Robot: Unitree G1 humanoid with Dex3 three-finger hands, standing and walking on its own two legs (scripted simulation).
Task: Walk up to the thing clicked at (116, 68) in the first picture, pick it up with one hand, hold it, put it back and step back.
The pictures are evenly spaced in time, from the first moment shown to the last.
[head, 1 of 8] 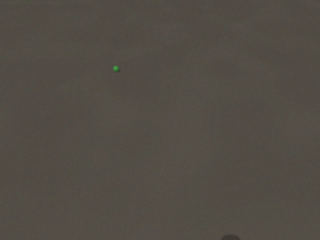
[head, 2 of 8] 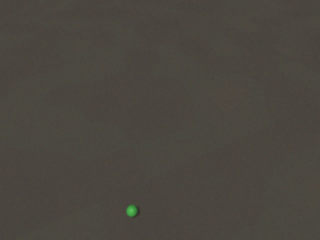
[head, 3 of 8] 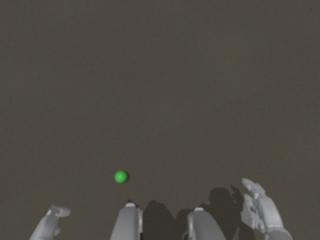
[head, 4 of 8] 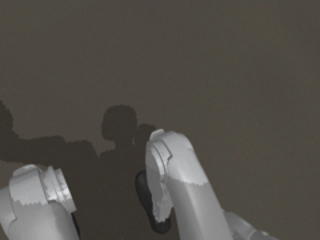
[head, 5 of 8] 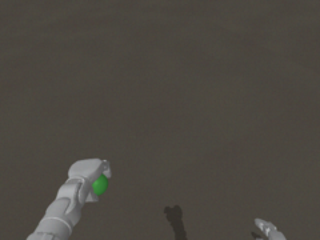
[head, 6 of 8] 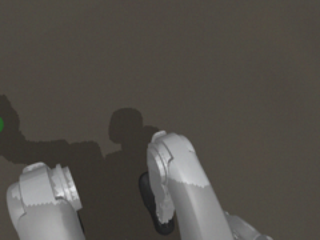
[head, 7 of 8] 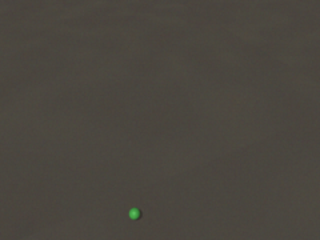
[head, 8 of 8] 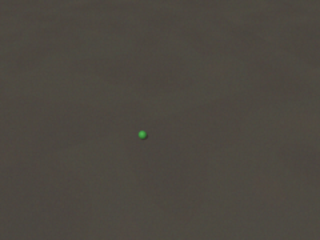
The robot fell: no
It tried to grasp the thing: yes
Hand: left
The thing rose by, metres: 0.67
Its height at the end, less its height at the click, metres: +0.00
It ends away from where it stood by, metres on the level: 0.01
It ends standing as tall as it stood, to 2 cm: yes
